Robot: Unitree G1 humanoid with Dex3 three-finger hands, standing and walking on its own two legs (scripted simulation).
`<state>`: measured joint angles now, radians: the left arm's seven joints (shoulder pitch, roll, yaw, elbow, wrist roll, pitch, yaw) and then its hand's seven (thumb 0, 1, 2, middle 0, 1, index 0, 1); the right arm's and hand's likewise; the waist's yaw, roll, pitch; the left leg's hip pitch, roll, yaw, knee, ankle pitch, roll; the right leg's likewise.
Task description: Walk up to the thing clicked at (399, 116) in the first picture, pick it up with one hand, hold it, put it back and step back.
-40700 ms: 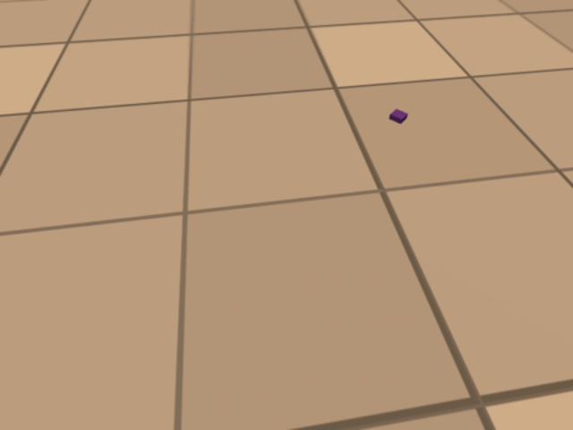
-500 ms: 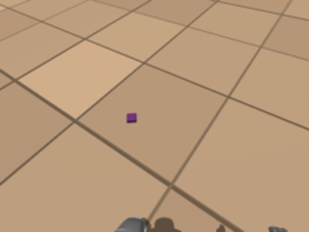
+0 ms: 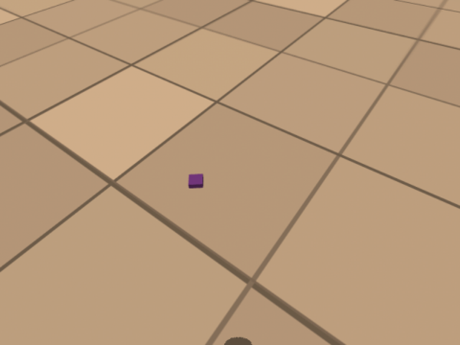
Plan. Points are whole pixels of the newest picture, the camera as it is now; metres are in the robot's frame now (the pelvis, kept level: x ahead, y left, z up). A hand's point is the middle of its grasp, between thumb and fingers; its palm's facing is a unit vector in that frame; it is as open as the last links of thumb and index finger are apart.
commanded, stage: step back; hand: left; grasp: from above
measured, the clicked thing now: (195, 181) +1.06 +0.20 -0.74
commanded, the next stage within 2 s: stand in 0.48 s
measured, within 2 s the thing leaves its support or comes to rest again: neither
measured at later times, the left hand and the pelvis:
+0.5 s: hand out of the picture +0.12 +0.29 -0.14, palm faces +0.04 -0.94 -0.35, open 7.4 cm; pelvis +0.04 +0.03 +0.01, yaw +1 degrees
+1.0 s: hand out of the picture +0.11 +0.29 -0.13, palm faces -0.01 -0.94 -0.34, open 7.4 cm; pelvis +0.04 +0.03 +0.02, yaw +1 degrees
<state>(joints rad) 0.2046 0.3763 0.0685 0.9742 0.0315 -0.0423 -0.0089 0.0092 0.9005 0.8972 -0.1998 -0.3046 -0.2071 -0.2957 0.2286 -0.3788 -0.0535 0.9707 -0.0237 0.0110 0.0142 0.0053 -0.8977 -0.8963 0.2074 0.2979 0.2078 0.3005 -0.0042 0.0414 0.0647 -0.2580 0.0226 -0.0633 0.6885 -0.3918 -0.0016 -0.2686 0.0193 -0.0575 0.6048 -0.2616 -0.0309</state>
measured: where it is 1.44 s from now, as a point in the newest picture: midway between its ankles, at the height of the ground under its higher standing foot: outside the picture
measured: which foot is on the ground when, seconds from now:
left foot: up 0.00-0.22, down 0.24-1.00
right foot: down 0.00-1.00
